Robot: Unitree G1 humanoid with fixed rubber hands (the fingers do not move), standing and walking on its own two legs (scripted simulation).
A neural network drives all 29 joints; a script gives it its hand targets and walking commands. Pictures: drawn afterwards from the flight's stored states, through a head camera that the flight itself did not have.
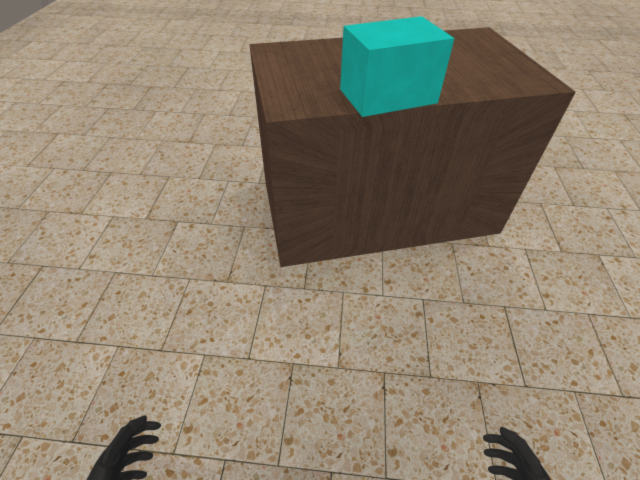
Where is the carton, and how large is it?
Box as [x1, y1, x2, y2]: [340, 16, 454, 116]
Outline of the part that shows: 454,38 421,16 345,25 343,28 340,89 362,116 436,103 438,100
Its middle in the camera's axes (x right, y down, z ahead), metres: +0.21 -0.50 +1.11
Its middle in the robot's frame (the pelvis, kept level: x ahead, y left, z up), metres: +1.17 -0.21 -0.01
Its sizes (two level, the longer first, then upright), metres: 0.245 0.171 0.183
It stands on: a pedestal, 0.65 m high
